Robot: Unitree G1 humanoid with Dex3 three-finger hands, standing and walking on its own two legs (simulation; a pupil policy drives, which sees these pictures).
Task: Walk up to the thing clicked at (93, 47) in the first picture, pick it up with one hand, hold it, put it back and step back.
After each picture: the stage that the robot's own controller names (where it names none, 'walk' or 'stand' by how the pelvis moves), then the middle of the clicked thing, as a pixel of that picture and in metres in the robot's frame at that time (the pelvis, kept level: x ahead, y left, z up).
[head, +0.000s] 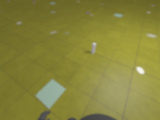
stand; (93, 48) +1.52 -0.04 -0.65
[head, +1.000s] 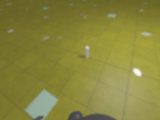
walk; (87, 52) +1.38 +0.19 -0.64
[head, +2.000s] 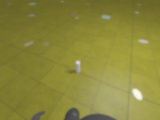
walk; (77, 67) +0.90 +0.24 -0.64
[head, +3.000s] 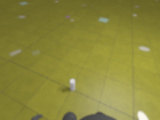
walk; (72, 85) +0.56 +0.21 -0.63
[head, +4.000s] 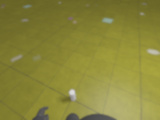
stand; (72, 95) +0.41 +0.21 -0.64
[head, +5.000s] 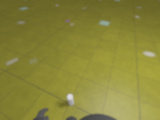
stand; (70, 100) +0.37 +0.22 -0.64
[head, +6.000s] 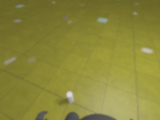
stand; (70, 97) +0.38 +0.23 -0.65
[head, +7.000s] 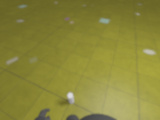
stand; (70, 98) +0.37 +0.22 -0.65
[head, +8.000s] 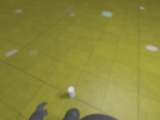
stand; (71, 92) +0.40 +0.19 -0.63
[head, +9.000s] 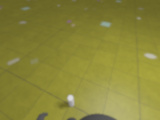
stand; (71, 101) +0.37 +0.20 -0.66
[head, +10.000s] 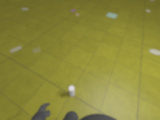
stand; (71, 91) +0.41 +0.19 -0.65
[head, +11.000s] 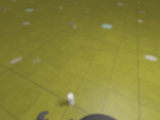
stand; (71, 99) +0.40 +0.21 -0.66
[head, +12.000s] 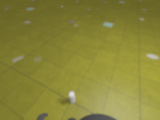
stand; (72, 97) +0.42 +0.20 -0.66
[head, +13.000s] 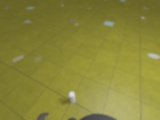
stand; (72, 97) +0.41 +0.20 -0.66
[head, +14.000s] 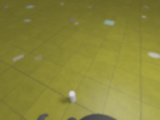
go down; (72, 96) +0.41 +0.20 -0.66
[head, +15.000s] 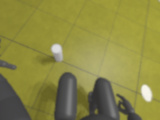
go down; (58, 54) +0.48 +0.27 -0.28
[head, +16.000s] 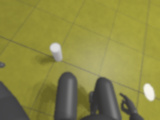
approach; (57, 53) +0.47 +0.29 -0.26
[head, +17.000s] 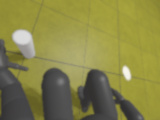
close in; (26, 47) +0.44 +0.33 -0.16
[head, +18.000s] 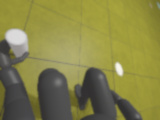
close; (20, 47) +0.43 +0.34 -0.16
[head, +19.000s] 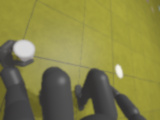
lift; (26, 53) +0.38 +0.32 -0.15
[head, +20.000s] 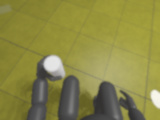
lift; (57, 70) +0.31 +0.23 -0.01
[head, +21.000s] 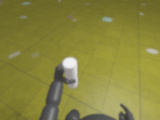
hold; (71, 75) +0.31 +0.14 +0.07
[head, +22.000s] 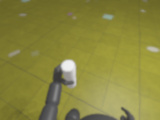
hold; (70, 76) +0.32 +0.15 +0.04
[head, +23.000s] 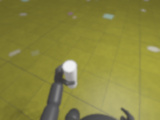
hold; (71, 76) +0.32 +0.14 +0.04
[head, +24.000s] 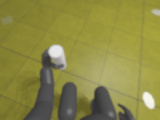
crouch; (59, 59) +0.41 +0.22 -0.03
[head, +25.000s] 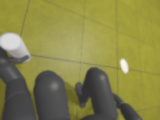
lower; (19, 51) +0.41 +0.32 -0.16
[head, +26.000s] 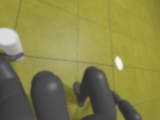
lower; (13, 48) +0.42 +0.33 -0.16
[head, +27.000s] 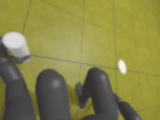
lower; (20, 51) +0.40 +0.33 -0.16
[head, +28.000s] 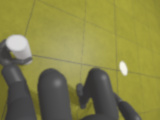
lower; (23, 53) +0.39 +0.33 -0.16
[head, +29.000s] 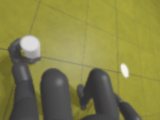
loosen; (32, 52) +0.40 +0.29 -0.15
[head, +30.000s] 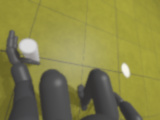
withdraw; (31, 54) +0.41 +0.30 -0.16
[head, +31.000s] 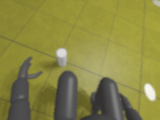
walk; (62, 58) +0.44 +0.26 -0.23
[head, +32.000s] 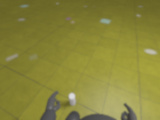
stand; (72, 99) +0.38 +0.17 -0.59
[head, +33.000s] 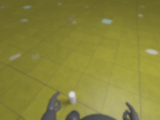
stand; (72, 98) +0.39 +0.19 -0.60
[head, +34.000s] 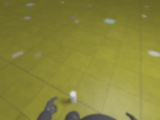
stand; (73, 97) +0.39 +0.18 -0.61
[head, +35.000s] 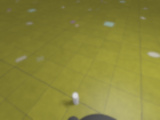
walk; (75, 99) +0.41 +0.17 -0.65
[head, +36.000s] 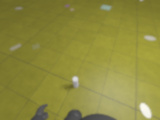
walk; (75, 82) +0.50 +0.19 -0.62
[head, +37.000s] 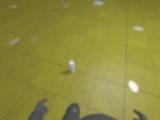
walk; (72, 66) +0.73 +0.29 -0.62
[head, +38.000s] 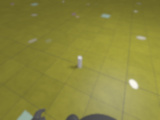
stand; (79, 62) +1.02 +0.22 -0.64
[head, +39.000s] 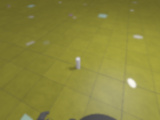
stand; (78, 63) +1.01 +0.24 -0.66
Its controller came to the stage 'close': yes
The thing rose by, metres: 0.68
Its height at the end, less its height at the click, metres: +0.00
